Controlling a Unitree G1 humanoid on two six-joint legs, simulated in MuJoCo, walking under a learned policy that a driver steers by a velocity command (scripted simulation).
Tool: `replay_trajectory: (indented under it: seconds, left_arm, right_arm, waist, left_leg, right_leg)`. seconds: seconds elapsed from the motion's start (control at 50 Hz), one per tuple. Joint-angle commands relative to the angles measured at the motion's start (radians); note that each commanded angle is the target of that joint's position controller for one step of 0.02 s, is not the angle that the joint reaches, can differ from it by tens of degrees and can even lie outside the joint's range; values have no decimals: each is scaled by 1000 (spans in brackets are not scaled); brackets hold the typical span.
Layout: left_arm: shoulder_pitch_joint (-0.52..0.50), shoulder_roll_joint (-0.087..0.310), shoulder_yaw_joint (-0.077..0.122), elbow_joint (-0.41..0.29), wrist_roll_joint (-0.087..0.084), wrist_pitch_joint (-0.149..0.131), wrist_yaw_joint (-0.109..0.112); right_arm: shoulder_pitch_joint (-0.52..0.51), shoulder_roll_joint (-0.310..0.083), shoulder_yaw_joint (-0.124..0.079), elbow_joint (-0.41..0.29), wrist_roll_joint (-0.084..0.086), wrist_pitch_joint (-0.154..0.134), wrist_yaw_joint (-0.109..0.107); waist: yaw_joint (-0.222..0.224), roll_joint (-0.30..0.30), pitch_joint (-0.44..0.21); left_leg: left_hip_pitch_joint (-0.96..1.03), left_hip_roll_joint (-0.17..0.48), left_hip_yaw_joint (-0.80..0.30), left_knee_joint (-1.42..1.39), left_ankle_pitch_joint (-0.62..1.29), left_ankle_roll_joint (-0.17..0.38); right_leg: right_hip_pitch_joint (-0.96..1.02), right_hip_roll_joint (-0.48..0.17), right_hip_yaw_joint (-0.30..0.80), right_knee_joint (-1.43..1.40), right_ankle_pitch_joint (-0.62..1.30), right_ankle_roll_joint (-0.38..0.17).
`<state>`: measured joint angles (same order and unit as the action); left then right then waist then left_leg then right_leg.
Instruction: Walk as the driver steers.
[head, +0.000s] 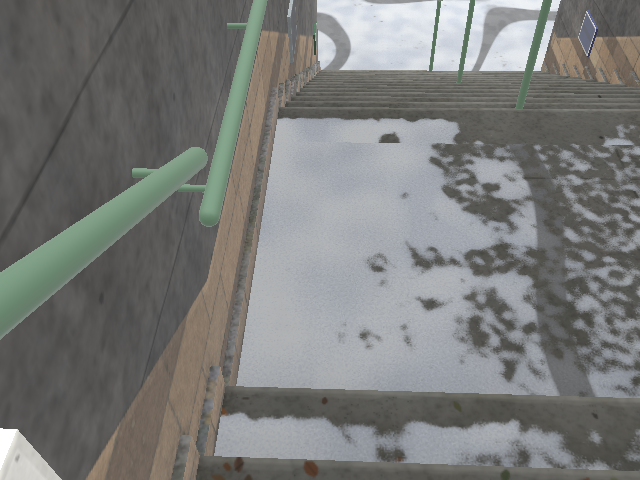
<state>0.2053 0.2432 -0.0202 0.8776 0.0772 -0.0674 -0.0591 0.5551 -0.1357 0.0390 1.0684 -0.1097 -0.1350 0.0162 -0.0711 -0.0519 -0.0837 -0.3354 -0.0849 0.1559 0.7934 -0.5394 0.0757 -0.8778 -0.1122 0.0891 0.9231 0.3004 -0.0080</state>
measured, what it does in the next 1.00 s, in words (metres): goes down, turning right: right foot 0.16 m lower, then left foot 0.17 m lower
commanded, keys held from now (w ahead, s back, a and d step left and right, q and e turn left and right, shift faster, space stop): w+e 0.82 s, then w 0.18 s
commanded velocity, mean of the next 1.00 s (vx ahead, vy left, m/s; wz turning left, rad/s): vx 0.50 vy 0.00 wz -0.47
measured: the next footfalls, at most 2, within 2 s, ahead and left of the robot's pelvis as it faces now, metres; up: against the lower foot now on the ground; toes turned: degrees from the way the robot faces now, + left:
right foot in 0.22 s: +0.26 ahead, -0.17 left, -0.16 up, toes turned -14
left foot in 0.68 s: +0.57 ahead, -0.02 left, -0.33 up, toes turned -22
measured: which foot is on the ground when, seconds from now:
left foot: down 0.00-0.24, up 0.26-0.66, down 0.68-1.00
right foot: up 0.00-0.20, down 0.22-0.70, up 0.72-1.00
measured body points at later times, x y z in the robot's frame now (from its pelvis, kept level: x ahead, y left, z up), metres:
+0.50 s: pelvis +0.29 -0.09 -0.16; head +0.30 -0.09 +0.29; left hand +0.26 +0.13 -0.31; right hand +0.38 -0.33 -0.28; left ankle +0.48 +0.03 -0.81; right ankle +0.22 -0.16 -0.86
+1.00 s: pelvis +0.57 -0.10 -0.32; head +0.57 -0.11 +0.13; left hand +0.82 +0.02 -0.43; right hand +0.40 -0.26 -0.47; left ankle +0.54 -0.01 -1.02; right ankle +0.61 -0.28 -0.95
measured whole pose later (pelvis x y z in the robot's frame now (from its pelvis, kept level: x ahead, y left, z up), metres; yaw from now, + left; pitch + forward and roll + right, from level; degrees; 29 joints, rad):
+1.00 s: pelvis +0.57 -0.10 -0.32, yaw -30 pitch +4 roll +3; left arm 0.19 0.25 0.00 0.79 0.09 -0.08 -0.11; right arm 0.50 -0.20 0.02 0.98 -0.10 -0.13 0.04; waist -0.10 -0.02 -0.06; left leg -0.29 -0.06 0.18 0.73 -0.50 0.09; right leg -0.89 -0.09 0.03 1.18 0.01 -0.05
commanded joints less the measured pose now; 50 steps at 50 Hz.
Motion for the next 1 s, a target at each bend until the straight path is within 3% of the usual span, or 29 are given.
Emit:
replay_trajectory:
  seconds: [0.02, 0.08, 0.12, 0.18, 0.22, 0.24, 0.26, 0.28, 0.32, 0.36, 0.38, 0.42, 0.44, 0.48, 0.5, 0.54, 0.62, 0.64, 0.68, 0.7, 0.72, 0.76, 0.78, 0.82, 0.84, 0.88, 0.92, 0.96, 1.0]
  left_arm:
    - [27, 50, 2, -27, -10, 12, -7]
    - [-33, 64, 19, -33, 15, 21, -24]
    - [-145, 82, 34, -61, -15, 21, 2]
    - [-191, 23, 23, -55, -6, 17, 14]
    - [210, 128, 89, 94, -24, -16, 15]
    - [495, 234, 141, 145, -12, -16, 4]
    - [631, 315, 153, 182, -24, -11, -5]
    - [675, 263, 150, 189, -15, -16, -6]
    - [471, 143, 105, 205, -32, -11, -14]
    - [124, -43, 24, 86, 14, -28, -8]
    - [32, -60, 11, 39, -7, -37, 1]
    - [171, 73, 23, 94, -18, -42, -3]
    - [214, 114, 29, 107, 24, -46, -9]
    - [410, 29, 5, 177, 2, -78, 20]
    - [402, -2, -4, 169, -14, -77, 31]
    - [348, 66, -4, 138, 12, -63, 10]
    - [327, 144, 23, 76, -17, -56, 17]
    - [341, 140, 27, 86, -9, -48, 16]
    - [270, 154, 31, 55, 18, -25, -42]
    - [417, -16, 8, 72, -6, -34, -73]
    - [544, -49, -2, 56, -50, -39, -85]
    - [239, 71, 23, -101, -47, -29, -61]
    - [232, 49, 13, -101, -28, -25, -47]
    - [224, -26, -4, -91, -12, -4, -56]
    - [239, -33, -4, -67, 24, -2, -73]
    - [168, 50, 41, -48, 19, 0, -92]
    - [77, 43, 35, -106, 4, -9, -84]
    - [90, 33, 28, -110, 5, -21, -55]
    - [7, 66, 26, -137, 29, -26, -30]
  right_arm:
    - [76, -50, 11, 7, -10, 10, 10]
    - [-58, -71, 4, -64, 4, 9, 12]
    - [-16, -116, -19, -31, 26, 12, 5]
    - [106, -149, -55, 12, 34, 53, -34]
    - [86, -200, -74, 47, 7, 57, 38]
    - [68, -180, -69, 31, -17, 55, 85]
    - [100, -54, -41, -18, 1, 51, 127]
    - [-173, -103, -44, -161, 40, 31, 138]
    - [-238, -117, -54, -210, 47, 13, 79]
    - [-168, -22, -32, -185, 31, 11, 36]
    - [-206, -15, -36, -180, 24, 24, 34]
    - [-227, -39, -42, -183, 35, 54, 56]
    - [-131, -42, -21, -154, 34, 42, 78]
    - [-297, -106, -24, -220, -18, 31, 76]
    - [-363, -121, -17, -234, -4, 27, 73]
    - [-401, -119, -16, -248, 1, 57, 59]
    - [-475, -144, -12, -323, 8, 83, 57]
    - [-455, -163, -15, -316, 33, 76, 46]
    - [-99, -275, -80, -225, 72, 46, 26]
    - [129, -346, -110, -161, 43, 29, 30]
    - [107, -387, -113, -195, 19, 39, 54]
    - [-3, -314, -110, -215, 23, 51, 52]
    - [-97, -160, -62, -233, 26, 49, 45]
    - [-213, -16, -15, -213, 7, 23, 31]
    - [-255, -18, -12, -208, 28, -4, 12]
    - [-224, -119, -25, -200, 40, -47, 1]
    - [-107, -236, -53, -152, 35, -36, 16]
    - [-36, -247, -55, -125, -3, -17, 19]
    - [-7, -199, -42, -124, 6, 0, 11]
  waist:
    - [43, 57, 136]
    - [78, 105, 138]
    - [22, 76, 201]
    - [-67, 62, 236]
    - [106, -17, 100]
    - [241, -116, -51]
    - [218, -253, -293]
    - [323, -141, -218]
    - [191, 101, 33]
    - [-9, 106, 178]
    - [0, 55, 205]
    - [18, -32, 123]
    - [1, 17, 107]
    - [132, 40, 77]
    - [156, 124, 71]
    - [119, 40, 113]
    - [134, -9, 174]
    - [142, 11, 169]
    - [-39, 63, 65]
    - [-45, 248, -119]
    - [-1, 348, -233]
    - [-65, 171, -11]
    - [10, 9, 32]
    - [135, 26, 220]
    - [141, 63, 206]
    - [69, 95, 169]
    - [36, 118, 151]
    - [47, 92, 95]
    - [11, 77, 66]
  left_leg:
    - [-46, 321, -324, -183, 356, 187]
    - [-264, 262, -194, -144, 301, 133]
    - [-37, 350, -274, -87, 224, 149]
    - [235, 369, -257, 51, 342, 124]
    - [76, 203, -69, 490, 545, 68]
    - [-285, 134, -48, 933, 381, 2]
    - [-578, 27, -125, 1293, -274, -66]
    - [-916, 42, -159, 1345, -275, -78]
    - [-959, 156, -261, 1110, 48, -21]
    - [-580, 273, -306, 680, 387, 49]
    - [-392, 273, -253, 454, 519, 33]
    - [-275, 204, -172, 421, 596, -39]
    - [-213, 181, -164, 478, 715, -68]
    - [-520, 218, -256, 217, 868, -114]
    - [-410, 219, -270, -64, 1109, -109]
    - [-129, 160, -183, -85, 999, -111]
    - [-140, 146, -231, -299, 676, -80]
    - [-71, 145, -240, -425, 700, -52]
    - [378, 152, -160, -454, 831, 32]
    - [840, 304, -252, -138, 1326, 192]
    - [983, 526, -497, -81, 1565, 369]
    - [641, 587, -619, -293, 876, 357]
    - [439, 502, -503, -337, 536, 264]
    - [-79, 396, -343, -441, 516, 196]
    - [-177, 290, -249, -453, 478, 173]
    - [-380, 193, -107, -422, 354, 162]
    - [-143, 313, -299, -378, 520, 202]
    - [134, 393, -404, -275, 735, 234]
    - [285, 389, -439, -209, 723, 235]
  right_leg:
    - [-2, -33, 23, -100, 192, -6]
    - [363, 10, -102, -138, 128, -22]
    - [247, -25, -64, -267, -98, -6]
    - [253, -21, -128, -540, -166, -33]
    - [787, 89, -303, -602, 77, -58]
    - [1258, 19, -202, -368, 379, -200]
    - [1642, -144, 89, -236, 739, -404]
    - [1718, -218, 280, -332, 426, -419]
    - [1169, -237, 324, -411, -361, -314]
    - [443, -143, 164, -498, -352, -288]
    - [222, -119, 106, -564, -324, -320]
    - [154, -39, 103, -476, -352, -336]
    - [95, -5, 66, -354, -288, -325]
    - [459, -16, 179, -207, -339, -317]
    - [415, 28, 145, -148, -538, -276]
    - [180, 32, 199, -181, -698, -305]
    - [420, 9, 382, -9, -609, -283]
    - [480, 30, 391, 57, -628, -263]
    - [366, 95, 309, 401, -352, -201]
    - [36, 214, 130, 831, -635, -90]
    - [-276, 275, -3, 1299, -1083, -44]
    - [-552, 160, -11, 1340, -893, -21]
    - [-454, 60, 88, 1101, -647, -47]
    - [-176, -70, 80, 784, -413, -88]
    - [-51, -72, 30, 557, -288, -100]
    - [257, 1, -101, 261, -37, -54]
    - [41, 11, -82, 281, -189, -46]
    - [-159, 4, -19, 284, -267, -42]
    - [-289, 9, -12, 261, -361, -31]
